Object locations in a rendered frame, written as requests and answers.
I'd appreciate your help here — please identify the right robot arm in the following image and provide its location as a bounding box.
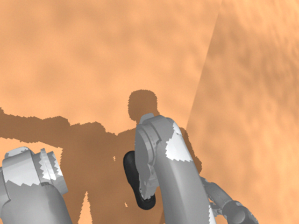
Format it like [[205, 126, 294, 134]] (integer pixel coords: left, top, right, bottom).
[[222, 201, 259, 224]]

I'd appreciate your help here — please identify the right robot foot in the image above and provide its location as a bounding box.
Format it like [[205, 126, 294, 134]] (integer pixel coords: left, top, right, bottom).
[[123, 151, 156, 210]]

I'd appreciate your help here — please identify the right robot hand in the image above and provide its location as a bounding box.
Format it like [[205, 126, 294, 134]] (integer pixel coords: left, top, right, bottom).
[[200, 177, 233, 217]]

